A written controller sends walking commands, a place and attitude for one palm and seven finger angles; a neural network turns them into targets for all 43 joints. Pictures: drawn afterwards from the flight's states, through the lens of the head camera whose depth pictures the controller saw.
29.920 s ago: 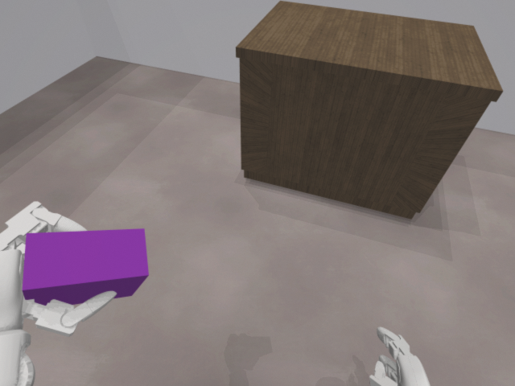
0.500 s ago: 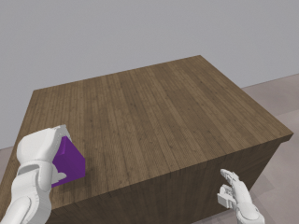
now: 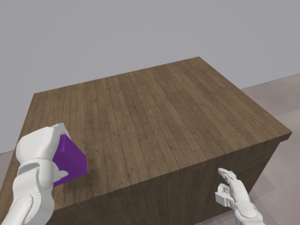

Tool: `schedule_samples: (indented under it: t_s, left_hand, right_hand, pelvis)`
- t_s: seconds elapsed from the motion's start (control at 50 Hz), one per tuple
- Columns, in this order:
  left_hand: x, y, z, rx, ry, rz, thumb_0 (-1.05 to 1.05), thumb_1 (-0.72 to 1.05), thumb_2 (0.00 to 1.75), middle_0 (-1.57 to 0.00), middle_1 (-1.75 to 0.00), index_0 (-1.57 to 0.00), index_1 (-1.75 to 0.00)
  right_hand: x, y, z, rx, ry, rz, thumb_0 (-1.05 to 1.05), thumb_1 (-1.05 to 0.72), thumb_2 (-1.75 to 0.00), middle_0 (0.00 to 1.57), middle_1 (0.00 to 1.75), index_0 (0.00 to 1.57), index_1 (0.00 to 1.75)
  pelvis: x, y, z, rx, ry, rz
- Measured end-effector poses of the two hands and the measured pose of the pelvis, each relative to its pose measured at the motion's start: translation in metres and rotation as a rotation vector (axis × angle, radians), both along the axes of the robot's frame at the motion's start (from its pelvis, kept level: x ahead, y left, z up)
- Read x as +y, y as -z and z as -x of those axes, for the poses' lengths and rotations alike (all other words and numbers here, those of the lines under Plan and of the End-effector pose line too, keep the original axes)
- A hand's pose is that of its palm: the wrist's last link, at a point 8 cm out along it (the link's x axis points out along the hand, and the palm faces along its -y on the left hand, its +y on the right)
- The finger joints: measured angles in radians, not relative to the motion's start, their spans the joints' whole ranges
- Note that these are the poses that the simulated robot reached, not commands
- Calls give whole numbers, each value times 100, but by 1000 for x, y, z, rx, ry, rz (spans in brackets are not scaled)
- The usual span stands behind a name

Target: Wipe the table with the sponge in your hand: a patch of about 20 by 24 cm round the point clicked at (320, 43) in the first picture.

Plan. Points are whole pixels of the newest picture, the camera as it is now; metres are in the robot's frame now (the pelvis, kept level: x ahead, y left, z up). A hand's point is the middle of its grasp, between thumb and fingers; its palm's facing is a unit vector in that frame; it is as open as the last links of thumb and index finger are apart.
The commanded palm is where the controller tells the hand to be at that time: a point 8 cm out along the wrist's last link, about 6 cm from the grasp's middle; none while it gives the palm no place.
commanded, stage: lower the sponge onto the table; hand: left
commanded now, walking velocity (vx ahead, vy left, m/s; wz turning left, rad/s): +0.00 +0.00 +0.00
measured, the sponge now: (61, 165) +0.22 +0.29 +0.08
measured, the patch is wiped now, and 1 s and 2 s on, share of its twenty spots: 0.00 0.00 0.05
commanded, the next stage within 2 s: wipe forward along the first lane in 1.28 s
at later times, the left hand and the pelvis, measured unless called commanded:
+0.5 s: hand (62, 161) +0.22 +0.28 +0.09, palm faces +0.03 -0.14 -0.99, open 10.0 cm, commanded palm +0.19 +0.27 +0.17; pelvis +0.00 +0.00 +0.00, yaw +0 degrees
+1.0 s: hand (65, 167) +0.21 +0.28 +0.07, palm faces +0.00 -0.15 -0.99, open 10.0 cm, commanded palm +0.19 +0.27 +0.14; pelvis +0.01 +0.01 +0.00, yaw +0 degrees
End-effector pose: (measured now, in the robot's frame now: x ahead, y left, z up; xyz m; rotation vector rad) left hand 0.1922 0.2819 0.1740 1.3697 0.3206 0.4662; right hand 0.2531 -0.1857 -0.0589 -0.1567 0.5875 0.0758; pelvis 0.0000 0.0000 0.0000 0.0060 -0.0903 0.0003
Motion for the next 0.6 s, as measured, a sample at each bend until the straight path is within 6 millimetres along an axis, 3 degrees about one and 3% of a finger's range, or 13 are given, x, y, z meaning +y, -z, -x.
schedule_samples:
  t_s: [0.12,0.2,0.38,0.6]
  left_hand:
    - [-10,18,4,79,52,14,-1,-49,104,-73,-134,-75,-134]
    - [-15,18,-1,73,103,-37,-1,-49,104,-74,-134,-75,-133]
    - [-3,10,-12,29,43,-29,-1,-49,104,-73,-134,-75,-133]
    - [-6,39,-5,126,75,-2,-1,-49,104,-73,-134,-75,-133]
  right_hand:
    - [-2,0,-1,-15,-3,30,1,-90,-90,20,30,21,31]
    - [0,1,0,-15,-4,41,1,-90,-90,20,30,20,31]
    - [2,1,2,-9,4,12,1,-90,-90,20,30,20,30]
    - [-4,2,-3,3,9,51,1,-90,-90,20,30,20,30]
  pelvis:
    - [0,1,2,-4,-10,1]
    - [-1,1,2,-9,-10,1]
    - [-1,0,-1,1,-2,1]
    - [2,0,-5,7,-6,3]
